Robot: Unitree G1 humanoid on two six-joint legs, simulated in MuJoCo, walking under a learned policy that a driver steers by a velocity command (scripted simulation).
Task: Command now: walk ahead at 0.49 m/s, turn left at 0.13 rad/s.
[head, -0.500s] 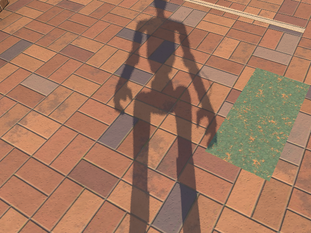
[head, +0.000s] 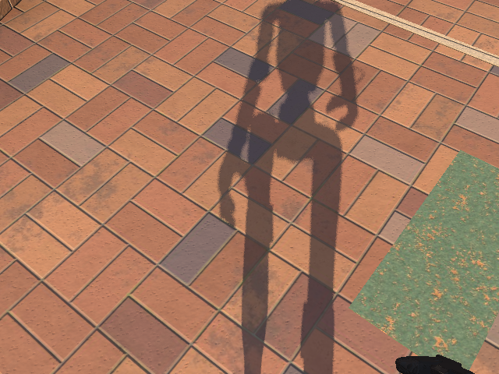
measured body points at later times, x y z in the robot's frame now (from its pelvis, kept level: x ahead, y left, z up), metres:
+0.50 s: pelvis +0.27 +0.00 +0.02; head +0.30 +0.02 +0.46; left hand +0.46 +0.25 -0.08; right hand +0.25 -0.26 -0.11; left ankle +0.15 +0.05 -0.72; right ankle +0.46 -0.11 -0.68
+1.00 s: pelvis +0.51 +0.04 +0.01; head +0.55 +0.06 +0.46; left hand +0.36 +0.25 -0.12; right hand +0.80 -0.05 -0.09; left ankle +0.59 +0.20 -0.68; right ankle +0.48 -0.08 -0.72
